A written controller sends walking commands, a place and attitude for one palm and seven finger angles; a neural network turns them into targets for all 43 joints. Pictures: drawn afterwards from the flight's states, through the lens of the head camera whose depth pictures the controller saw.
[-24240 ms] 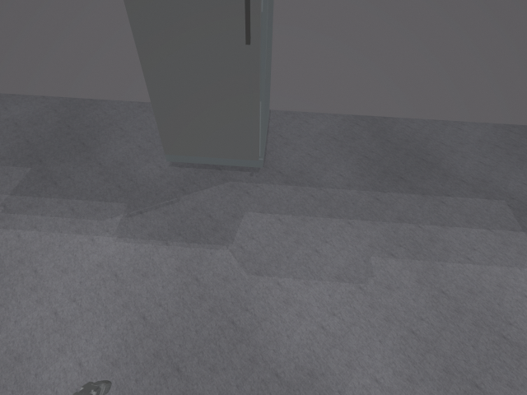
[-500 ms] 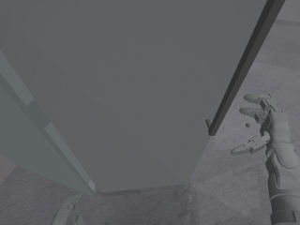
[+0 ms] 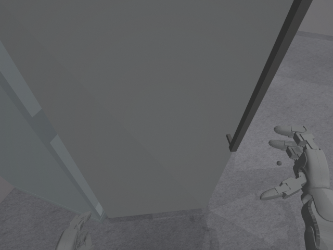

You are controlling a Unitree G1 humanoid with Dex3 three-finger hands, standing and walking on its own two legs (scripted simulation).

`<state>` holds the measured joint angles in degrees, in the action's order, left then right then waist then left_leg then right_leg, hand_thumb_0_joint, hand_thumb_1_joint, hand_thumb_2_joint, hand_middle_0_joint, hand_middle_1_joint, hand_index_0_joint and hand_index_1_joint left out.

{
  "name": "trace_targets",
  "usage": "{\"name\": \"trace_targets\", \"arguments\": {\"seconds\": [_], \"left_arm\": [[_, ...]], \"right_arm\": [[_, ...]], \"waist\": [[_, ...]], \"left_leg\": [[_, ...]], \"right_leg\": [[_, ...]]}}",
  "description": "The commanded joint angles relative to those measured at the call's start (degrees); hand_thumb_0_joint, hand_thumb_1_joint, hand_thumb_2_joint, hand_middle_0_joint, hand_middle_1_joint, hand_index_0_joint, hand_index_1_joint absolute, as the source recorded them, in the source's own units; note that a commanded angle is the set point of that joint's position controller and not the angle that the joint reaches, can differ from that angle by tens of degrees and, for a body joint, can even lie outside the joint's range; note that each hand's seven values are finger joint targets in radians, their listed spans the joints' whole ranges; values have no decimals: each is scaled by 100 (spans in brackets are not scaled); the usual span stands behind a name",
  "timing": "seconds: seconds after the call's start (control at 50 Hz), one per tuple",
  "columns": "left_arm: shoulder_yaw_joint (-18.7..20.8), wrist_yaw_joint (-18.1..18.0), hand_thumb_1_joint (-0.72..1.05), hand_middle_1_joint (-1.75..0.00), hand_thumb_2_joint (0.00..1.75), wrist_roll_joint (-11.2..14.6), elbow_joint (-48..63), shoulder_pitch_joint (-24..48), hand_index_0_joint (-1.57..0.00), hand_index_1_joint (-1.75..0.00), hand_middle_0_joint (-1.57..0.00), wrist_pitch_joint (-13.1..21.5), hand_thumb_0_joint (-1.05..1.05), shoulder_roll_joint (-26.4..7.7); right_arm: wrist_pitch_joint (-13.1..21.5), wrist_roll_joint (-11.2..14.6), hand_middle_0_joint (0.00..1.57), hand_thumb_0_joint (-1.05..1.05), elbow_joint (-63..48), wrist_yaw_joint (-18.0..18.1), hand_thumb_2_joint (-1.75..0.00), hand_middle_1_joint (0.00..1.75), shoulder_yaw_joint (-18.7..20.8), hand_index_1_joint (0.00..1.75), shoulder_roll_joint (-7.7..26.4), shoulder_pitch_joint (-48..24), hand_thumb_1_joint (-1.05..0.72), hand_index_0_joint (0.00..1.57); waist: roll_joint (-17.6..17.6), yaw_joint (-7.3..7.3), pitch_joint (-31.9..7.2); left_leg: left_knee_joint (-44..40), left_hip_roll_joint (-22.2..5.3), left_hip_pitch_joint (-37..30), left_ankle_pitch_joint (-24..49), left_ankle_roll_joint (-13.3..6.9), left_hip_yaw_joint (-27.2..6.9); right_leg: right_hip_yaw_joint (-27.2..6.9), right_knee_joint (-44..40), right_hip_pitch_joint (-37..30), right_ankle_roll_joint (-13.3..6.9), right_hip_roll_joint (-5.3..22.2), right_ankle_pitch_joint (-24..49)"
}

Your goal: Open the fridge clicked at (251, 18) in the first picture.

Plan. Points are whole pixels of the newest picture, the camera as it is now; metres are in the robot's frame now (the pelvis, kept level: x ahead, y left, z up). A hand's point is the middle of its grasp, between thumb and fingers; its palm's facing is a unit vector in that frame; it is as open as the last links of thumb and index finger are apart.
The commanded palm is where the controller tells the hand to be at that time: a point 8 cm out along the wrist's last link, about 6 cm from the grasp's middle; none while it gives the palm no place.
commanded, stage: slip the hand off the handle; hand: right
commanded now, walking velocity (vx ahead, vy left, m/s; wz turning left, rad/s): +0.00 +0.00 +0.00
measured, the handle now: (259, 79) +0.43 -0.17 +0.22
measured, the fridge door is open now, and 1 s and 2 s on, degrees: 65 65 65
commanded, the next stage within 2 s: draw the hand back to the body in 0.48 s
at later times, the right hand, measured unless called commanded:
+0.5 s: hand (292, 193) +0.23 -0.23 +0.10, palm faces +0.13 +0.97 -0.20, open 14.7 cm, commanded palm +0.21 -0.28 +0.11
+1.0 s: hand (313, 197) +0.21 -0.24 +0.13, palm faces +0.19 +0.98 -0.06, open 14.7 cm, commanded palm +0.18 -0.28 +0.14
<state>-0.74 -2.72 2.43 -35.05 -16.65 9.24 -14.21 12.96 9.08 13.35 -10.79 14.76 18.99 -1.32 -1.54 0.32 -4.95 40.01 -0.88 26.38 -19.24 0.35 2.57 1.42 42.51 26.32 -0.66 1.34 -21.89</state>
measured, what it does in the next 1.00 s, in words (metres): stands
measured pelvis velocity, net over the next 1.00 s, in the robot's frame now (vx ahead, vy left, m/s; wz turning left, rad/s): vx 0.00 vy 0.00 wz -0.03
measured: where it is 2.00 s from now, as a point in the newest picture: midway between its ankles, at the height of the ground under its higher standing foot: outside the picture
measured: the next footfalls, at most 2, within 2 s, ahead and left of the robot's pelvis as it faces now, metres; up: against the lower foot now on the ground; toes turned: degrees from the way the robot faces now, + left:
none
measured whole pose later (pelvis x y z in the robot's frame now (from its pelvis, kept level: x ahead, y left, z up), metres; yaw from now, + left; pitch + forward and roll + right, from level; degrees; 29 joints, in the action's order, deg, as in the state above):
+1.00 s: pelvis +0.00 +0.00 +0.00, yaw -2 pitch +1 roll +1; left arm -2.8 -5.8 3.4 -35.7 -15.0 19.6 -14.2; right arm -1.0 19.1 -10.0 -13.4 18.7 17.3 16.5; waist -2.5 3.7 -5.4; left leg 38.2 -1.4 19.9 -19.5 0.2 4.0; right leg -0.1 40.5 20.5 -0.4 0.7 -21.4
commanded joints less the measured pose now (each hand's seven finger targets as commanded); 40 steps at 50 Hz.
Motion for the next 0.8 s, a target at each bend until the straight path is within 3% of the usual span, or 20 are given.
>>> {"name": "trace_targets", "arguments": {"seconds": [0.0,0.08,0.1,0.14,0.16,0.18,0.2,0.28,0.34,0.42,0.46,0.54,0.56,0.58,0.6,0.64,0.66,0.7,0.74,0.78], "left_arm": [[217,-132,90,-30,90,21,879,569,-20,-30,-20,400,0,-770],[206,-158,90,-30,90,7,895,592,-20,-30,-20,475,0,-764],[168,-160,90,-30,90,7,929,645,-20,-30,-20,500,0,-732],[175,-183,90,-30,90,7,879,648,-20,-30,-20,513,0,-763],[159,-174,90,-30,90,8,923,675,-20,-30,-20,541,0,-713],[178,-164,90,-30,90,9,960,651,-20,-30,-20,568,0,-718],[160,-160,90,-30,90,5,995,682,-20,-30,-20,593,0,-699],[164,-186,90,-30,90,3,982,652,-20,-30,-20,665,0,-723],[161,-245,90,-30,90,0,897,671,-20,-30,-20,731,0,-744],[155,-265,90,-30,90,3,870,643,-20,-30,-20,857,0,-737],[179,-283,90,-30,90,-2,826,612,-20,-30,-20,864,0,-766],[175,-302,90,-30,90,-5,845,644,-20,-30,-20,911,0,-786],[173,-297,90,-30,90,14,848,623,-20,-30,-20,918,0,-768],[175,-290,90,-30,90,17,875,646,-20,-30,-20,937,0,-761],[121,-403,90,-30,90,157,858,855,-20,-30,-20,1044,0,-753],[87,-503,90,-30,90,155,833,876,-20,-30,-20,1201,0,-769],[77,-486,90,-30,90,129,860,801,-20,-30,-20,1243,0,-755],[90,-410,90,-30,90,95,879,681,-20,-30,-20,1294,0,-717],[100,-376,90,-30,90,75,858,672,-20,-30,-20,1281,0,-754],[90,-350,90,-30,90,69,894,729,-20,-30,-20,1329,0,-729]], "right_arm": [[282,119,25,0,-1508,72,-20,115,340,115,1150,-1352,55,25],[223,187,25,0,-1699,25,-20,115,567,115,1274,-774,55,25],[205,211,25,0,-1749,-26,-20,115,378,115,1098,-763,55,25],[188,241,25,0,-1762,-56,-20,115,643,115,1319,-600,55,25],[182,283,25,0,-1860,-99,-20,115,483,115,1107,-469,55,25],[181,320,25,0,-1970,-123,-20,115,656,115,1228,-186,55,25],[167,336,25,0,-2142,-178,-20,115,461,115,1065,-89,55,25],[149,432,25,0,-2365,-247,-20,115,713,115,1253,267,55,25],[193,439,25,0,-2601,-265,-20,115,636,115,1268,-145,55,25],[233,505,25,0,-2543,-349,-20,115,584,115,1172,65,55,25],[215,528,25,0,-2388,-370,-20,115,811,115,1356,189,55,25],[159,576,25,0,-2400,-451,-20,115,881,115,1407,282,55,25],[158,591,25,0,-2335,-448,-20,115,859,115,1354,288,55,25],[147,612,25,0,-2386,-470,-20,115,767,115,1243,311,55,25],[-211,1787,25,0,-2012,-615,-20,115,1250,115,744,86,55,25],[-500,1654,25,0,-2337,-661,-20,115,1238,115,1100,47,55,25],[-599,1403,25,0,-2585,-596,-20,115,1030,115,1107,66,55,25],[-706,1023,25,0,-2846,-407,-20,115,788,115,1050,300,55,25],[-754,951,25,0,-2929,-312,-20,115,891,115,1105,551,55,25],[-740,1047,25,0,-3245,-303,-20,115,890,115,994,625,55,25]], "waist": [[-224,32,-963],[4,123,-1057],[3,90,-934],[15,119,-798],[-62,131,-817],[-7,201,-912],[-142,170,-924],[-10,175,-710],[-91,40,-631],[-129,87,-700],[-5,132,-763],[-122,190,-808],[27,164,-793],[-84,175,-762],[117,252,-1057],[3,339,-1080],[-237,352,-1048],[-237,294,-713],[-46,313,-601],[-164,339,-682]], "left_leg": [[-524,175,-434,730,-162,-11],[-555,158,-640,950,-141,-44],[-575,143,-615,899,-122,-51],[-599,137,-633,900,-131,-75],[-588,117,-675,1005,-129,-79],[-559,124,-760,1088,-129,-74],[-561,115,-739,1151,-117,-80],[-596,100,-695,1037,-100,-105],[-612,100,-528,907,-83,-143],[-570,65,-547,884,-80,-153],[-552,43,-616,928,-79,-177],[-529,31,-647,913,-88,-202],[-515,30,-629,891,-79,-168],[-513,34,-583,885,-78,-170],[-719,-41,-958,697,-97,-226],[-743,-29,-1060,852,-83,-181],[-667,-30,-1015,1086,-99,-121],[-626,8,-801,1168,-107,-4],[-661,27,-837,1152,-123,19],[-638,22,-860,1180,-133,38]], "right_leg": [[-254,-822,-536,16,-80,1012],[-194,-760,-513,-29,-110,1145],[-179,-760,-467,-34,-127,1056],[-171,-737,-407,-42,-120,1045],[-145,-713,-415,-47,-148,1118],[-152,-712,-417,-33,-140,1195],[-119,-681,-474,-47,-154,1233],[-137,-624,-313,-49,-159,1120],[-141,-532,-352,-66,-157,1044],[-177,-492,-301,-54,-184,1030],[-174,-450,-217,-54,-177,1080],[-171,-417,-181,-56,-174,1101],[-189,-437,-149,-49,-173,1080],[-175,-435,-164,-47,-176,1068],[-195,-537,-256,17,-207,853],[-238,-644,-408,-35,-160,1007],[-257,-720,-483,-48,-157,1200],[-283,-799,-545,-42,-125,1316],[-287,-822,-532,-44,-98,1332],[-296,-840,-634,-9,-108,1354]]}}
